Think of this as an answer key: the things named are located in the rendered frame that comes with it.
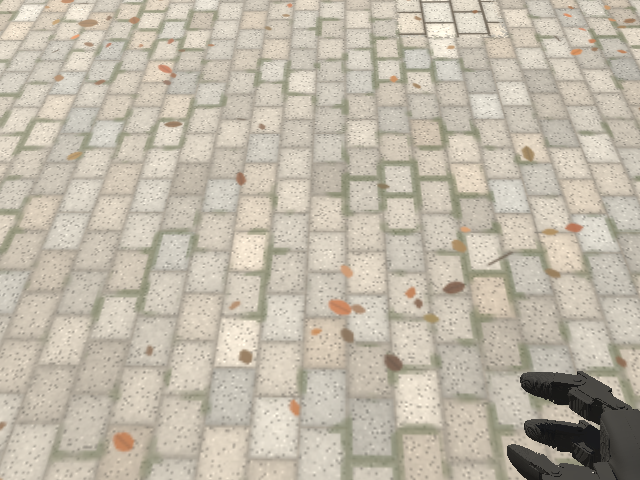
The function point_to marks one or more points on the right robot hand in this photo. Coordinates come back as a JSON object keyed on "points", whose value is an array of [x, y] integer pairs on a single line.
{"points": [[612, 453]]}

